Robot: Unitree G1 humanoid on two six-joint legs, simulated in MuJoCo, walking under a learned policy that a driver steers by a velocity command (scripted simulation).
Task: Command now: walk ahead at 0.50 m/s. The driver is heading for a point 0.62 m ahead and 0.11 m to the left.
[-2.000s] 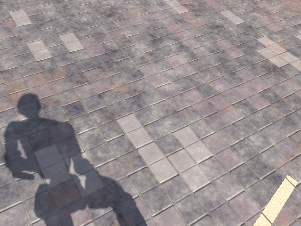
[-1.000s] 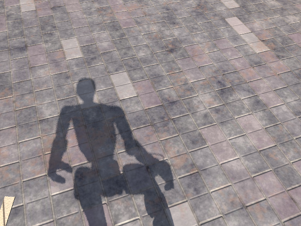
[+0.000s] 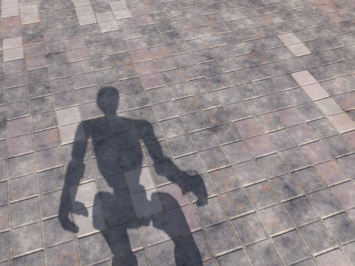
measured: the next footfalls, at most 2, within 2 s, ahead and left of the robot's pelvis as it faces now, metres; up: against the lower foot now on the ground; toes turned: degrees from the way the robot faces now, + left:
right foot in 0.40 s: +0.40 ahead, -0.15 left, +0.00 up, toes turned -3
left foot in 0.94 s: +0.68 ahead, +0.11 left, +0.00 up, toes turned +15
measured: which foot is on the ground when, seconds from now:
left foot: down 0.00-0.42, up 0.44-0.92, down 0.94-1.00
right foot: up 0.00-0.38, down 0.40-0.92, up 0.94-1.00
